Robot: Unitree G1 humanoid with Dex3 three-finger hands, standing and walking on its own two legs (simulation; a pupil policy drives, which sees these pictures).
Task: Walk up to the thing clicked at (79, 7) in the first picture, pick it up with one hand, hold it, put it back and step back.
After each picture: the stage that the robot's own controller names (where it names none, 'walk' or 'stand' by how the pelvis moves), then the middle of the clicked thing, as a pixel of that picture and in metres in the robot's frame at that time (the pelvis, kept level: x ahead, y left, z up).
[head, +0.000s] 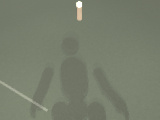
stand; (79, 11) +1.94 +0.09 -0.66
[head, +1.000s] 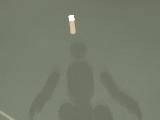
walk; (72, 24) +1.79 +0.29 -0.64
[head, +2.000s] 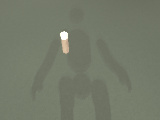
walk; (65, 43) +1.22 +0.30 -0.64
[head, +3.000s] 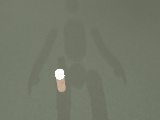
walk; (60, 81) +0.76 +0.23 -0.63
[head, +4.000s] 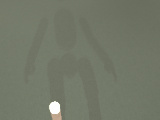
walk; (56, 113) +0.48 +0.18 -0.64
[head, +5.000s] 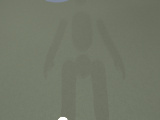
stand; out of the picture +0.40 +0.17 -0.65
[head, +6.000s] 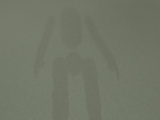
stand; out of the picture +0.36 +0.20 -0.64
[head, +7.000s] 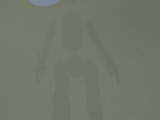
stand; out of the picture +0.36 +0.21 -0.66
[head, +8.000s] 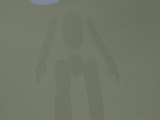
stand; out of the picture +0.36 +0.20 -0.66
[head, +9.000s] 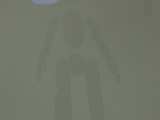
stand; out of the picture +0.35 +0.20 -0.66
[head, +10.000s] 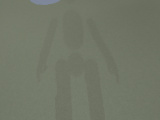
stand; out of the picture +0.35 +0.20 -0.66
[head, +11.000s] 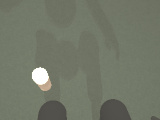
go down; (43, 80) +0.41 +0.19 -0.40
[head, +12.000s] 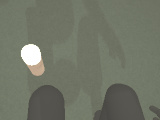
go down; (34, 62) +0.44 +0.21 -0.28
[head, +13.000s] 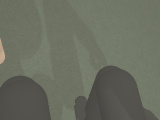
close in; out of the picture +0.43 +0.25 -0.18
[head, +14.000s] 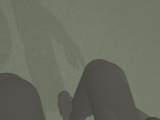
close; out of the picture +0.43 +0.27 -0.16
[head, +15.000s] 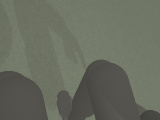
lift; out of the picture +0.41 +0.27 -0.16
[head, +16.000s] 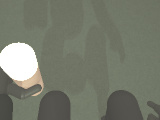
lift; (27, 75) +0.33 +0.19 -0.01
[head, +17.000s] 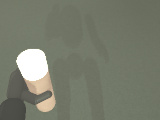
hold; (40, 85) +0.32 +0.16 +0.05
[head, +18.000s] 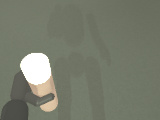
hold; (43, 86) +0.32 +0.15 +0.04
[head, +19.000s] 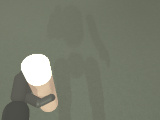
crouch; (43, 87) +0.31 +0.15 +0.04
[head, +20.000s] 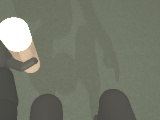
crouch; (24, 51) +0.43 +0.18 -0.04
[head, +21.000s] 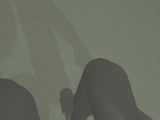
lower; out of the picture +0.43 +0.26 -0.17
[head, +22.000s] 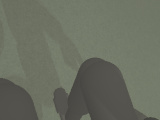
lower; out of the picture +0.44 +0.27 -0.17
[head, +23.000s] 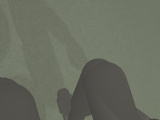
lower; out of the picture +0.43 +0.28 -0.17
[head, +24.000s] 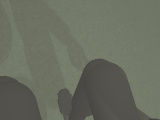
lower; out of the picture +0.43 +0.28 -0.16
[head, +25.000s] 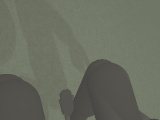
loosen; out of the picture +0.42 +0.26 -0.16
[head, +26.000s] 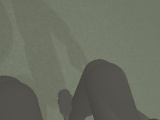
withdraw; out of the picture +0.42 +0.25 -0.17
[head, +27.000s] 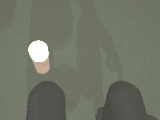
walk; (40, 59) +0.45 +0.20 -0.26
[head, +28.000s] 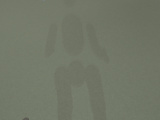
stand; out of the picture +0.36 +0.16 -0.59
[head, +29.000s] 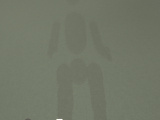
stand; out of the picture +0.37 +0.17 -0.60
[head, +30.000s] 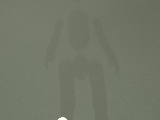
stand; out of the picture +0.37 +0.16 -0.62
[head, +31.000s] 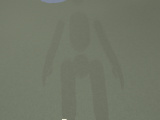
walk; out of the picture +0.39 +0.16 -0.65
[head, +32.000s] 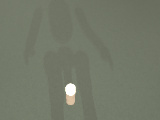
walk; (70, 95) +0.55 +0.08 -0.63
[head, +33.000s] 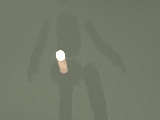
walk; (62, 62) +0.86 +0.26 -0.62
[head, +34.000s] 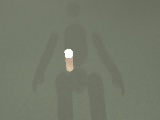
stand; (69, 60) +0.99 +0.17 -0.64
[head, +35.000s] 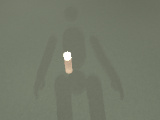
stand; (68, 63) +1.01 +0.18 -0.66
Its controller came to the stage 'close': yes
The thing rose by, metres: 0.68
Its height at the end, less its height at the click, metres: +0.00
